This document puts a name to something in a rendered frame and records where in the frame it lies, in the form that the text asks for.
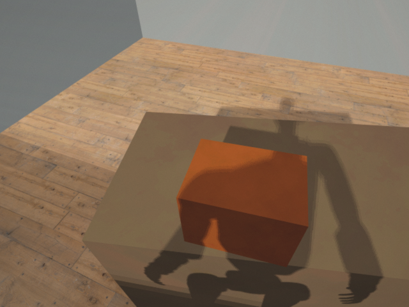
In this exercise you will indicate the carton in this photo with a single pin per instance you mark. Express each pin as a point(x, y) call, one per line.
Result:
point(243, 200)

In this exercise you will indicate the pedestal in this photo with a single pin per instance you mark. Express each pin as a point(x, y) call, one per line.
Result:
point(355, 252)

